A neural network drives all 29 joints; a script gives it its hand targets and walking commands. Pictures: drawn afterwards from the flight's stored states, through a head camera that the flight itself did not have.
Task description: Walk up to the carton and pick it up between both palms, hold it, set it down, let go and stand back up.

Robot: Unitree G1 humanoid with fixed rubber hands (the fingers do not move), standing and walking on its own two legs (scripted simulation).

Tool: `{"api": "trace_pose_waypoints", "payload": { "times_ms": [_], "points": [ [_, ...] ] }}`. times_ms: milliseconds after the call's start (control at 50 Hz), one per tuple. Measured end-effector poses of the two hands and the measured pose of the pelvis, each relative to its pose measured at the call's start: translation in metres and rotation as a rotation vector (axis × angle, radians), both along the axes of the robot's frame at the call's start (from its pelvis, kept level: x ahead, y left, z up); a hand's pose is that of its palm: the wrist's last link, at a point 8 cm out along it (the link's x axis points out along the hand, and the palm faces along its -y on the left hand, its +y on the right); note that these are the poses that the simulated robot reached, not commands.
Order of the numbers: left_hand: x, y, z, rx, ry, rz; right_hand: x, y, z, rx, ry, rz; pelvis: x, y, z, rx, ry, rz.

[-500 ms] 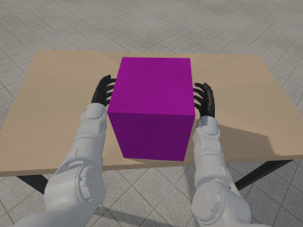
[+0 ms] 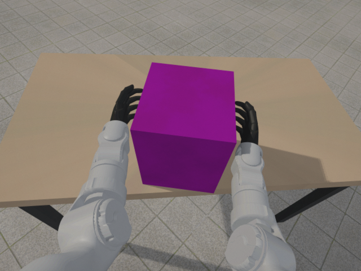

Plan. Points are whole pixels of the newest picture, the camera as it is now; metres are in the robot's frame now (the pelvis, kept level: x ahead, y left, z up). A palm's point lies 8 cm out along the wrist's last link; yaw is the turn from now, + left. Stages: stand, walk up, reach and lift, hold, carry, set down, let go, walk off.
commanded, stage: set down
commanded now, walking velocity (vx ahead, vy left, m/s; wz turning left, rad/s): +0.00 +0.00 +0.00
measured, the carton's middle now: (184, 132) +0.45 -0.04 +0.01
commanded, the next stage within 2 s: none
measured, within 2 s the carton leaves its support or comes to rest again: neither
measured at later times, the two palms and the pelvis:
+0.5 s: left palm (123, 119) +0.44 +0.11 +0.07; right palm (249, 142) +0.38 -0.18 +0.06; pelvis +0.00 +0.00 +0.00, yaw -1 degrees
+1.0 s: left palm (116, 117) +0.46 +0.13 +0.05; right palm (246, 139) +0.40 -0.18 +0.04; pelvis -0.01 +0.00 -0.02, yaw -2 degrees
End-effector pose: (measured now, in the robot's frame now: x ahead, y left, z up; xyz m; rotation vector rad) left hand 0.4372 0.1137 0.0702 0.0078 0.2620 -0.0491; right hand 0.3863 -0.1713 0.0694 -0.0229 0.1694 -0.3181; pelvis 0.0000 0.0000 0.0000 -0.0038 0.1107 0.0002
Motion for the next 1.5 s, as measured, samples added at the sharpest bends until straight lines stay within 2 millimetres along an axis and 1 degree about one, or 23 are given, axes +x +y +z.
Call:
{"api": "trace_pose_waypoints", "payload": {
  "times_ms": [180,560,700,800,880,920,980,1040,1100,1140,1220,1280,1360,1500],
  "points": [
    [0.001,-0.005,0.0,0.007,-0.008,-0.016,-0.006,-0.004,-0.008,-0.001,0.015,-0.009,-0.001,0.0,0.0,-0.001,0.007,-0.008],
    [0.001,-0.004,-0.001,0.002,-0.017,-0.016,-0.005,-0.004,-0.007,-0.018,0.021,0.002,-0.003,0.0,0.0,0.001,0.012,-0.01],
    [0.004,-0.004,-0.004,0.031,-0.009,-0.026,-0.004,-0.008,-0.007,-0.027,0.029,0.038,-0.003,0.0,-0.001,0.0,0.015,-0.026],
    [0.011,-0.005,-0.016,0.072,0.032,-0.037,0.001,-0.011,-0.02,0.019,0.08,0.06,-0.006,0.001,-0.005,-0.006,0.084,-0.039],
    [0.018,-0.004,-0.023,0.062,0.052,-0.03,0.008,-0.011,-0.029,0.031,0.109,0.062,-0.008,0.001,-0.011,-0.011,0.168,-0.04],
    [0.021,0.0,-0.023,0.051,0.047,-0.018,0.012,-0.011,-0.03,0.028,0.111,0.066,-0.009,0.001,-0.013,-0.013,0.198,-0.039],
    [0.022,0.011,-0.021,0.049,0.046,0.0,0.016,-0.012,-0.029,0.02,0.124,0.072,-0.009,0.002,-0.017,-0.018,0.224,-0.03],
    [0.022,0.027,-0.018,0.06,0.044,0.026,0.02,-0.012,-0.025,0.018,0.128,0.07,-0.011,0.003,-0.02,-0.024,0.242,-0.02],
    [0.023,0.042,-0.011,0.07,0.015,0.052,0.026,-0.015,-0.015,0.024,0.1,0.063,-0.013,0.004,-0.023,-0.033,0.263,-0.009],
    [0.022,0.049,-0.005,0.081,-0.005,0.057,0.029,-0.018,-0.007,0.022,0.085,0.06,-0.015,0.004,-0.025,-0.039,0.272,0.0],
    [0.016,0.056,-0.003,0.103,-0.003,0.051,0.029,-0.027,0.003,0.017,0.091,0.042,-0.022,0.003,-0.028,-0.046,0.271,0.016],
    [0.012,0.056,0.0,0.102,-0.019,0.048,0.027,-0.034,0.011,0.021,0.081,0.038,-0.029,0.001,-0.029,-0.046,0.278,0.021],
    [0.01,0.051,0.011,0.093,-0.046,0.04,0.023,-0.041,0.023,0.028,0.068,0.047,-0.036,-0.003,-0.03,-0.042,0.284,0.022],
    [0.015,0.037,0.04,0.08,-0.057,0.038,0.019,-0.049,0.043,0.018,0.086,0.054,-0.048,-0.009,-0.03,-0.025,0.276,0.02]
  ]
}}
